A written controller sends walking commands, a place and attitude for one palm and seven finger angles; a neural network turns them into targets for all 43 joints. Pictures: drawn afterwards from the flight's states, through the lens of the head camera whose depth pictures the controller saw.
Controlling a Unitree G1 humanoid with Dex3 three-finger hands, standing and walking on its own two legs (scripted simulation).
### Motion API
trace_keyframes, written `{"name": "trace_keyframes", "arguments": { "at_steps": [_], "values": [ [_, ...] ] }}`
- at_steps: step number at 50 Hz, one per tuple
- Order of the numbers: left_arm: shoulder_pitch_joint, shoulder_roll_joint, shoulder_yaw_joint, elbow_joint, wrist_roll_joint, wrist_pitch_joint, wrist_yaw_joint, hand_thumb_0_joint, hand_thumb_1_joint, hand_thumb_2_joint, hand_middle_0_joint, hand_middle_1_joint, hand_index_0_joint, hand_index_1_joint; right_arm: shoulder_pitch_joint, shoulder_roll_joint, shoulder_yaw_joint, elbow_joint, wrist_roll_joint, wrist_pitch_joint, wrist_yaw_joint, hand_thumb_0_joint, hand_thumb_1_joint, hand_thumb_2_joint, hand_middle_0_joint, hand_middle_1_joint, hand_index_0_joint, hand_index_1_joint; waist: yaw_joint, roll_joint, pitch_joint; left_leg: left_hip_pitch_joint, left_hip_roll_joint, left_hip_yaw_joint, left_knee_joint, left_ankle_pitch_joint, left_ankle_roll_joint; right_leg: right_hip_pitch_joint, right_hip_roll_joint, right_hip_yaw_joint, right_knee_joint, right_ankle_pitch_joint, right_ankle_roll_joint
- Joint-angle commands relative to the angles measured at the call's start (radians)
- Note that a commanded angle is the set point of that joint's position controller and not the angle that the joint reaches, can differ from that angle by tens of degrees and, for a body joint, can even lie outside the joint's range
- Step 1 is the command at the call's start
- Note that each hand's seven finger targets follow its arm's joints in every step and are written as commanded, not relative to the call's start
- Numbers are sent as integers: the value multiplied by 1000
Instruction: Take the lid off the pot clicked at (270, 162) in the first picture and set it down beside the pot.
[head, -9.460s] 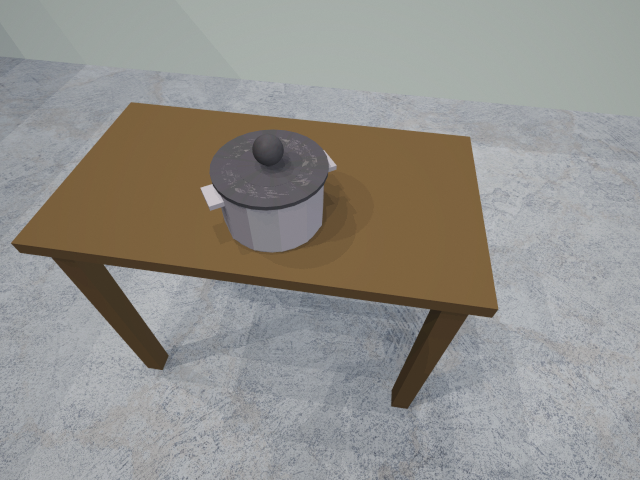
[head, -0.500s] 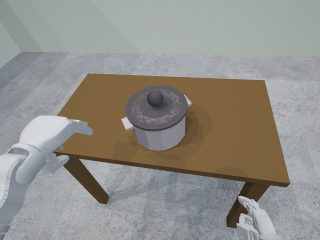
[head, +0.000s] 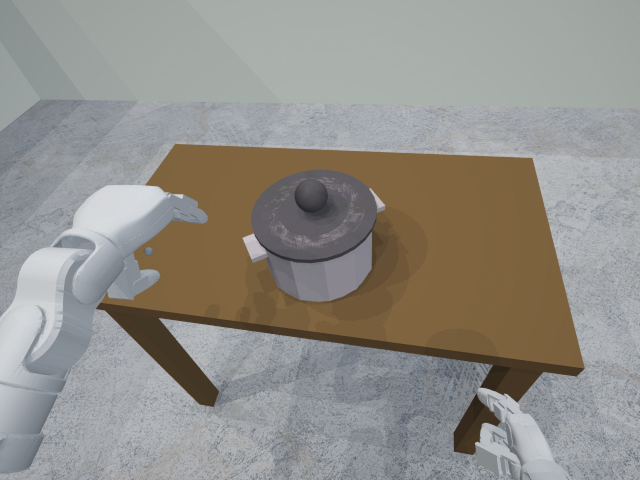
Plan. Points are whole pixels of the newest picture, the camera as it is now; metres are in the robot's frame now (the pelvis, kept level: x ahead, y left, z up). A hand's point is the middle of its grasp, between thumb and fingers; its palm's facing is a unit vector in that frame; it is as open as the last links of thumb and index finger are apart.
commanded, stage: move the open hand above the knob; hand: left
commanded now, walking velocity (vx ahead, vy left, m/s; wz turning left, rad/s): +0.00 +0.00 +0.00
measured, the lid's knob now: (311, 195) +0.51 +0.07 +0.06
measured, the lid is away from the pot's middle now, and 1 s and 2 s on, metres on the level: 0.00 0.00 0.00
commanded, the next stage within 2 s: none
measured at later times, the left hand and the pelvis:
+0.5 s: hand (209, 214) +0.38 +0.17 +0.15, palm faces -0.17 +0.00 -0.99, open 10.2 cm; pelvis +0.01 -0.01 +0.00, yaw +0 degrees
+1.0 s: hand (260, 183) +0.44 +0.12 +0.15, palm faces -0.21 +0.01 -0.98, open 10.2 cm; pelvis +0.02 -0.01 +0.00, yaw +0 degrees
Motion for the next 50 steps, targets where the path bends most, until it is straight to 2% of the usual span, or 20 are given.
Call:
{"name": "trace_keyframes", "arguments": {
  "at_steps": [1,4,8,11,13,17,18,21,23,25,31,32,33,35,37,38,41,43,46,50],
  "values": [
    [-396,246,149,-74,15,30,32,0,-321,1433,-820,-81,-820,-81,-129,-98,-36,-148,11,-42,-4,0,-900,-900,200,300,200,300,-10,-76,-254,-10,56,-123,-68,268,-44,164,15,65,-8,108,-27],
    [-432,189,92,-119,12,37,26,0,-321,1433,-820,-81,-820,-81,-142,-84,-38,-166,11,-45,6,0,-900,-900,200,300,200,300,-6,-61,-313,21,50,-125,-53,309,-41,181,13,70,6,134,-30],
    [-464,203,96,-120,34,48,28,0,-321,1433,-820,-81,-820,-81,-147,-80,-31,-167,9,-45,16,0,-900,-900,200,300,200,300,-1,-58,-358,21,46,-118,-42,352,-42,216,11,79,21,173,-32],
    [-507,184,73,-51,41,63,38,0,-321,1433,-820,-81,-820,-81,-133,-88,-31,-151,16,-34,14,0,-900,-900,200,300,200,300,-12,-81,-299,-2,49,-116,-48,325,-47,176,14,69,20,163,-30],
    [-522,189,77,-67,44,70,39,0,-321,1433,-820,-81,-820,-81,-141,-81,-29,-163,15,-37,18,0,-900,-900,200,300,200,300,-5,-68,-366,9,42,-107,-32,343,-39,214,11,83,33,182,-33],
    [-541,168,62,-47,46,82,47,0,-321,1433,-820,-81,-820,-81,-149,-82,-33,-164,23,-36,23,0,-900,-900,200,300,200,300,-15,-90,-350,7,45,-107,-15,329,-38,189,16,87,43,188,-35],
    [-584,115,-1,-26,50,88,40,0,-321,1433,-820,-81,-820,-81,-147,-73,-25,-159,21,-28,20,0,-900,-900,200,300,200,300,-22,-79,-350,1,40,-102,-30,320,-41,189,12,79,36,172,-31],
    [-625,147,20,-21,56,91,53,0,-321,1433,-820,-81,-820,-81,-138,-79,-29,-150,24,-26,16,0,-900,-900,200,300,200,300,-19,-82,-364,9,40,-111,-29,328,-42,190,12,79,42,180,-31],
    [-669,105,-20,-6,63,100,52,0,-321,1433,-820,-81,-820,-81,-140,-71,-26,-149,23,-25,19,0,-900,-900,200,300,200,300,-24,-79,-390,14,36,-105,-19,343,-38,200,11,82,49,189,-33],
    [-680,101,-25,42,65,107,62,0,-321,1433,-820,-81,-820,-81,-134,-77,-27,-137,27,-19,17,0,-900,-900,200,300,200,300,-30,-86,-343,0,41,-107,-28,308,-45,165,14,74,46,167,-33],
    [-744,71,-52,135,76,124,78,0,-321,1433,-820,-81,-820,-81,-130,-74,-27,-131,33,-13,13,0,-900,-900,200,300,200,300,-31,-117,-358,-28,37,-98,-27,273,-39,183,10,80,56,164,-33],
    [-768,109,-17,108,77,124,82,0,-321,1433,-820,-81,-820,-81,-136,-82,-32,-133,33,-14,15,0,-900,-900,200,300,200,300,-29,-115,-381,-27,38,-98,-14,277,-35,200,8,90,60,181,-36],
    [-778,87,-42,128,82,125,78,0,-321,1433,-820,-81,-820,-81,-137,-70,-23,-137,32,-13,12,0,-900,-900,200,300,200,300,-27,-125,-410,-25,34,-90,-20,298,-34,225,7,89,66,195,-32],
    [-809,48,-79,170,81,136,81,0,-321,1433,-820,-81,-820,-81,-127,-73,-26,-126,34,-9,9,0,-900,-900,200,300,200,300,-39,-117,-372,-30,35,-93,-19,291,-36,192,7,85,62,199,-31],
    [-816,82,-43,194,83,140,85,0,-321,1433,-820,-81,-820,-81,-123,-80,-30,-127,37,-10,11,0,-900,-900,200,300,200,300,-37,-131,-382,-37,38,-93,-11,283,-33,197,9,91,66,199,-34],
    [-846,41,-88,213,85,143,78,0,-321,1433,-820,-81,-820,-81,-124,-73,-23,-126,35,-8,7,0,-900,-900,200,300,200,300,-41,-136,-393,-40,32,-86,-19,286,-32,211,6,89,66,204,-30],
    [-901,32,-103,210,88,148,78,0,-321,1433,-820,-81,-820,-81,-118,-74,-30,-119,36,-8,7,0,-900,-900,200,300,200,300,-46,-102,-420,-16,31,-91,-10,316,-32,205,4,91,72,238,-31],
    [-908,42,-92,256,92,148,77,0,-321,1433,-820,-81,-820,-81,-106,-75,-29,-115,36,-9,5,0,-900,-900,200,300,200,300,-49,-139,-429,-27,31,-86,-5,321,-27,219,5,94,75,246,-30],
    [-956,-34,-158,310,89,158,76,0,-321,1433,-820,-81,-820,-81,-99,-75,-33,-102,41,1,4,0,-900,-900,200,300,200,300,-65,-136,-386,-27,33,-90,-11,299,-32,166,7,83,71,226,-29],
    [-1042,-32,-161,362,100,161,87,0,-321,1433,-820,-81,-820,-81,-80,-76,-35,-87,38,4,0,0,-900,-900,200,300,200,300,-70,-128,-414,-18,30,-93,-6,289,-27,161,8,86,74,215,-32]
  ]
}}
